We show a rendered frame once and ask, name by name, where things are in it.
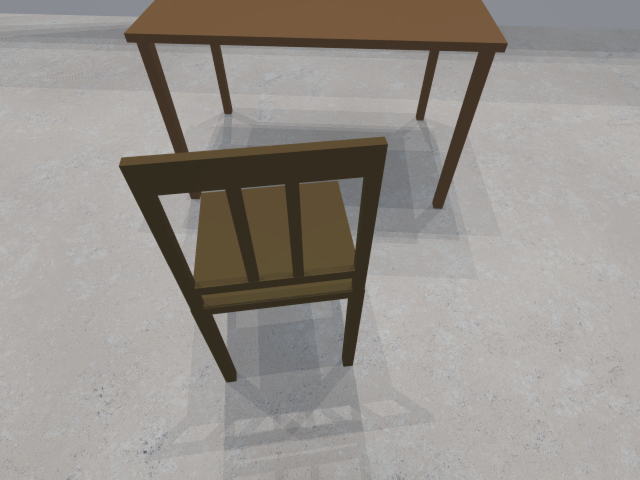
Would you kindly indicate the chair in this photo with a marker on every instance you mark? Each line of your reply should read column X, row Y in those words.
column 271, row 246

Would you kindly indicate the table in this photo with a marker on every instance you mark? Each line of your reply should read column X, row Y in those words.
column 431, row 25

